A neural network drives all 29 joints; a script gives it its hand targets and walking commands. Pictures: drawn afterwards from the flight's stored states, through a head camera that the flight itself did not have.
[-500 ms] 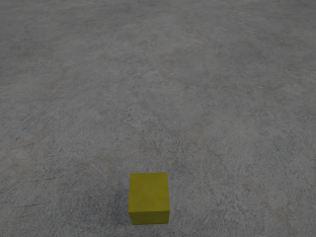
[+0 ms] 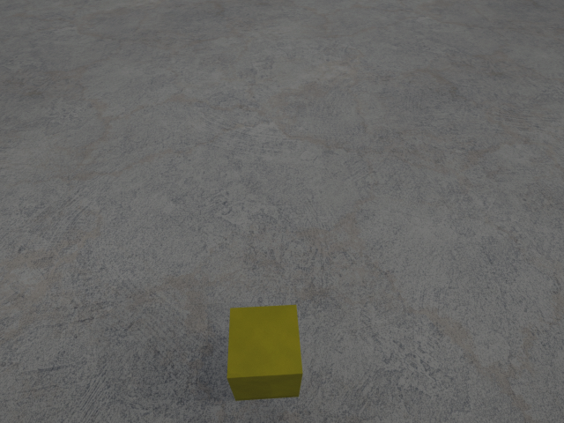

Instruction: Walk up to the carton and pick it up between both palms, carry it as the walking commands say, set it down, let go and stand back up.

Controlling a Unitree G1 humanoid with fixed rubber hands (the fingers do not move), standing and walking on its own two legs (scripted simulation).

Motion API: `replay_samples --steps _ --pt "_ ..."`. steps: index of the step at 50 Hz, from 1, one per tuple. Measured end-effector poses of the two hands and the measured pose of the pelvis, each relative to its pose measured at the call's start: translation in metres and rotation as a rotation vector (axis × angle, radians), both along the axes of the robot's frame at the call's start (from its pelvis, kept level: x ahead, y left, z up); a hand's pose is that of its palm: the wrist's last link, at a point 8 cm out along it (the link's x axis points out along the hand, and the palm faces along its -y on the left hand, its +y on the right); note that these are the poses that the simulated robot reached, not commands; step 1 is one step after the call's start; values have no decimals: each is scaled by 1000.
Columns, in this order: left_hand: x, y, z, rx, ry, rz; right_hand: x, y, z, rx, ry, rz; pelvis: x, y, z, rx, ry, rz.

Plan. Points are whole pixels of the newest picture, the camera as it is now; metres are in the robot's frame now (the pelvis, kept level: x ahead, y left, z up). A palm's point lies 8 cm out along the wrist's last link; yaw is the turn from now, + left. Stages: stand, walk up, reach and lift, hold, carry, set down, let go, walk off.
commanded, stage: walk up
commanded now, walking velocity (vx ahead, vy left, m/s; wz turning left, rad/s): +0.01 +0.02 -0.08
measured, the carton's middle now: (265, 353) +0.44 +0.05 -0.64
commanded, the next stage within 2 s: stand in 1.28 s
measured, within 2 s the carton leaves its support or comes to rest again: neither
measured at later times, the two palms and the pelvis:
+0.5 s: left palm out of the picture +0.01 +0.22 -0.15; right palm out of the picture -0.03 -0.21 -0.15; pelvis +0.00 +0.00 +0.00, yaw -1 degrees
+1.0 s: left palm out of the picture +0.02 +0.22 -0.15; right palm out of the picture -0.03 -0.21 -0.15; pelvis +0.00 +0.01 -0.01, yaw -3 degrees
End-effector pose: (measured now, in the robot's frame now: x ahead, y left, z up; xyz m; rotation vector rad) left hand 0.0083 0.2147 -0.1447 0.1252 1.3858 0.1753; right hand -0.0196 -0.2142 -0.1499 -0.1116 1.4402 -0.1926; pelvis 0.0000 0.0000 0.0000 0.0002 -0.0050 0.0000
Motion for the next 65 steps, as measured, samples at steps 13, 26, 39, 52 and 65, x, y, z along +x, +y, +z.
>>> replay_samples --steps 13,26,39,52,65 --pt "1 2 -1 -1 0 -12 -6 5 -1 3 5 -15 -1 3 -1 -1 0 -13" --pt "4 4 -2 2 -3 -27 -8 4 -2 -3 3 -25 -1 4 -3 1 4 -27" --pt "10 7 -2 8 -14 -45 -10 3 -4 -8 -2 -37 -2 5 -5 2 5 -40" --pt "14 11 -2 17 -18 -60 -9 3 -5 -12 -11 -43 -3 7 -6 4 5 -52" --pt "11 17 -2 29 -11 -65 -6 3 -7 -12 -20 -38 -4 10 -7 4 1 -59"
